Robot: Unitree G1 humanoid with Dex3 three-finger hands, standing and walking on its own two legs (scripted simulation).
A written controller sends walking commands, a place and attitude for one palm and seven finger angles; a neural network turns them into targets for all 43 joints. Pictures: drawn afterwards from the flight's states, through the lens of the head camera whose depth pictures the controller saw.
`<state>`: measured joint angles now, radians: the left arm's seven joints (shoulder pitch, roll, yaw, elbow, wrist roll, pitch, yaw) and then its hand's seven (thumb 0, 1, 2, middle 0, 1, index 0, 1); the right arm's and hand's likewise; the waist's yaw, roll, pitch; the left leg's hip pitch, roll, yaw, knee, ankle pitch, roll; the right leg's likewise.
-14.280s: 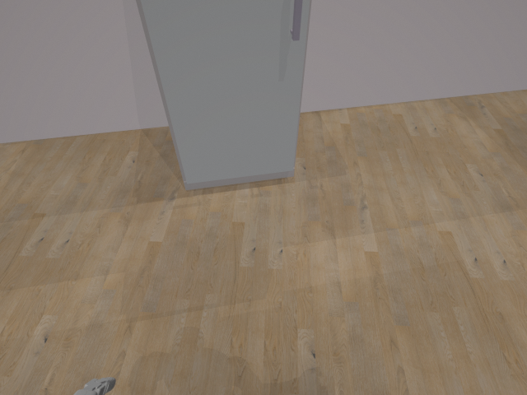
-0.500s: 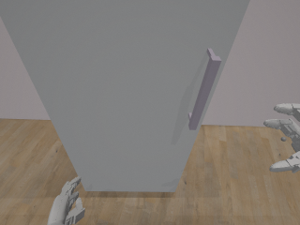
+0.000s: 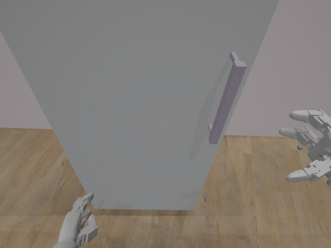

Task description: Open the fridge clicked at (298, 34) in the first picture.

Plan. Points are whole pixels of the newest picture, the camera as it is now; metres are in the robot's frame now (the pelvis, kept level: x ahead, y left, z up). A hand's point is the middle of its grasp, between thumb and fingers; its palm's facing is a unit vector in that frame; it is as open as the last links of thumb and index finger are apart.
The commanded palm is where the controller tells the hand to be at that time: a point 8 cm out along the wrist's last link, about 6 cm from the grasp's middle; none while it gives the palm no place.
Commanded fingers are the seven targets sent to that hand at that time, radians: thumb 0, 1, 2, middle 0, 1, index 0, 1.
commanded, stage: move the hooked fingers beside the handle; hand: right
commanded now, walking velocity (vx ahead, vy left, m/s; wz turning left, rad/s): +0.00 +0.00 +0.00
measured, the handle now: (222, 103) +0.44 -0.13 +0.15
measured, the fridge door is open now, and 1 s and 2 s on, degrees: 0 0 0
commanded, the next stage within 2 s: none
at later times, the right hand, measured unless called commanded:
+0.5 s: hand (280, 135) +0.32 -0.23 +0.17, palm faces +0.00 +1.00 -0.05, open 14.0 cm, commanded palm +0.30 -0.28 +0.17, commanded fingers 0.00 0.50 -0.30 0.30 1.20 0.30 1.20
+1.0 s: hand (261, 123) +0.37 -0.21 +0.15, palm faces -0.01 +1.00 -0.01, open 14.0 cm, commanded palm +0.34 -0.26 +0.16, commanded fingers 0.00 0.50 -0.30 0.30 1.20 0.30 1.20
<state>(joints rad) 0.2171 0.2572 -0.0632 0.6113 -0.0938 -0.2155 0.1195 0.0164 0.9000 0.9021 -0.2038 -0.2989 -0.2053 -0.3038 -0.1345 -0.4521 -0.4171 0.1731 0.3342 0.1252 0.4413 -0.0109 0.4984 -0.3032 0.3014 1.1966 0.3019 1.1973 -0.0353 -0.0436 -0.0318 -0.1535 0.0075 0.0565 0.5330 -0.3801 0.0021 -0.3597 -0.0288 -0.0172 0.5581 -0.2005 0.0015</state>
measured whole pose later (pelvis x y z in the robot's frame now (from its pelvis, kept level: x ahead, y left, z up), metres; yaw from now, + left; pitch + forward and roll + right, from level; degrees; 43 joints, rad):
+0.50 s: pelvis -0.01 +0.00 +0.00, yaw +0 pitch -1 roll +1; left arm 0.23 0.25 -0.06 0.63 -0.09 -0.18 0.12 0.02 0.90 0.90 -0.20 -0.30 -0.21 -0.30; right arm -0.26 -0.39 -0.33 0.23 0.28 0.11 0.32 -0.01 0.50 -0.30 0.30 1.20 0.30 1.20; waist -0.02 -0.04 -0.02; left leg -0.15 0.00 0.05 0.53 -0.36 0.00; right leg -0.35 -0.03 -0.02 0.54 -0.17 0.00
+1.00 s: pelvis -0.01 +0.00 +0.00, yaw +1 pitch +1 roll +0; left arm 0.26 0.27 -0.04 0.65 -0.09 -0.12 0.11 0.02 0.90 0.90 -0.20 -0.30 -0.20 -0.30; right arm -0.40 -0.40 -0.30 0.46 0.25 0.11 0.29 -0.01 0.50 -0.30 0.30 1.20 0.30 1.20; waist 0.02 -0.04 -0.04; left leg -0.19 -0.01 0.04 0.54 -0.37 0.01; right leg -0.37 -0.04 -0.03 0.54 -0.18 0.01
